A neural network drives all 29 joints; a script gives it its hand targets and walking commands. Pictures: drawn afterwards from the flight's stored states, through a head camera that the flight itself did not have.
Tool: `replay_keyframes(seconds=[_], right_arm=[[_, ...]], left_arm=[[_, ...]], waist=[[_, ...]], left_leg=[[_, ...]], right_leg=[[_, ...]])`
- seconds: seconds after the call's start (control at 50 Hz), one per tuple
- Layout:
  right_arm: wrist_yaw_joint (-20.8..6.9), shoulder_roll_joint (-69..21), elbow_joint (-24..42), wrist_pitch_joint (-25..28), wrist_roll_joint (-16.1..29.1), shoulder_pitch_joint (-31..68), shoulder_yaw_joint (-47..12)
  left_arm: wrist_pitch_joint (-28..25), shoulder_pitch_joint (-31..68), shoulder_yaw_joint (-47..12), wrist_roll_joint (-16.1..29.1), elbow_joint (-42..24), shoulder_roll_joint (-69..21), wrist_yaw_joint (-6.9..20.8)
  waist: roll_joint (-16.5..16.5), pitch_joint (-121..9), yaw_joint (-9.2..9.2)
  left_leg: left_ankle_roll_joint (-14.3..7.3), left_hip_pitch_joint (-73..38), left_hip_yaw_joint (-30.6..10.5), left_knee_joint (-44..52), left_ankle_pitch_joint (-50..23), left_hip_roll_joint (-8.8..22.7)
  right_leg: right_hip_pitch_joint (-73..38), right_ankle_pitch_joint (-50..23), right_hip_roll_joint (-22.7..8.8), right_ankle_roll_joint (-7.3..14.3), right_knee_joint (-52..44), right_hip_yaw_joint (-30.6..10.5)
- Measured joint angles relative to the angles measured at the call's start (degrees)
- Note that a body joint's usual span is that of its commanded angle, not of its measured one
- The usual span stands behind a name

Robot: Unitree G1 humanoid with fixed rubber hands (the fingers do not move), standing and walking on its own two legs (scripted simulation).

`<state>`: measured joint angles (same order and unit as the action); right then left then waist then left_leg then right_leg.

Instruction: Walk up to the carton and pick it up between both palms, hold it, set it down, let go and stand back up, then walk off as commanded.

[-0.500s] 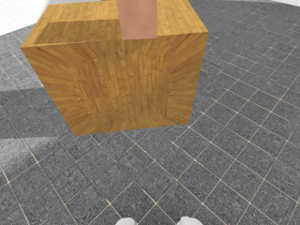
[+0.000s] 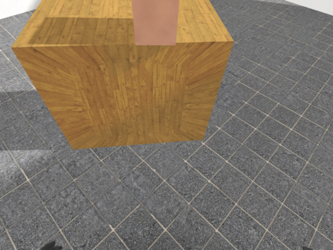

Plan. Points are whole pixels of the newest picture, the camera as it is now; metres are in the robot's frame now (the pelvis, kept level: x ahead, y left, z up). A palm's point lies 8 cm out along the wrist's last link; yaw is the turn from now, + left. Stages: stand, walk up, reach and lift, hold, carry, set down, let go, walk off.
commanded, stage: walk off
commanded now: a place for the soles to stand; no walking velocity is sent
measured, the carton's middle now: out of the picture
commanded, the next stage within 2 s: stand in 0.42 s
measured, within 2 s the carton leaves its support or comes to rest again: neither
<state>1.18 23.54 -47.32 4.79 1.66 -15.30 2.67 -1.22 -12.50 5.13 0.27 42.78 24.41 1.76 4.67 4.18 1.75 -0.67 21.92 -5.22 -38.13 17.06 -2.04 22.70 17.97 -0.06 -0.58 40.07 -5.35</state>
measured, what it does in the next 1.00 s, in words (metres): stands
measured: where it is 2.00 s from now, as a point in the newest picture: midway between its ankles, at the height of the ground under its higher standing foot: outside the picture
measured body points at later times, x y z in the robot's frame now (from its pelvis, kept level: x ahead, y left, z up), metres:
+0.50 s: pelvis +0.00 +0.00 +0.00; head +0.03 +0.02 +0.45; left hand +0.12 +0.33 -0.10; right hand +0.10 -0.32 -0.10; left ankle +0.03 +0.14 -0.72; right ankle +0.03 -0.14 -0.72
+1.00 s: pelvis +0.00 +0.01 +0.00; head +0.00 +0.02 +0.45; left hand +0.13 +0.34 -0.08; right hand +0.11 -0.31 -0.10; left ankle +0.03 +0.14 -0.72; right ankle +0.03 -0.14 -0.72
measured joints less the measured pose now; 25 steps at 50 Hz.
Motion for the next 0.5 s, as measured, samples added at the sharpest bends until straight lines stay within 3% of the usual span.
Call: replay_keyframes(seconds=[0.08, 0.5], right_arm=[[0.00, 0.30, 0.00, -0.29, 0.00, 1.04, -0.01], [-0.72, -0.62, -2.07, -1.35, 0.00, 2.30, -0.02]], left_arm=[[-0.14, 0.17, -0.12, 0.00, 0.00, 0.01, -0.05], [-0.61, 0.64, -0.12, 0.00, 0.00, 0.01, -0.31]], waist=[[-0.62, -0.65, -0.70], [-1.99, -1.57, -0.82]], left_leg=[[0.02, 0.01, 0.00, -0.21, 0.36, -0.06], [0.29, 0.00, 0.00, -0.29, 0.36, -0.07]], right_leg=[[-0.12, 0.56, -0.06, 0.00, 0.00, 0.00], [-0.17, 0.49, -0.10, 0.00, -0.01, 0.00]])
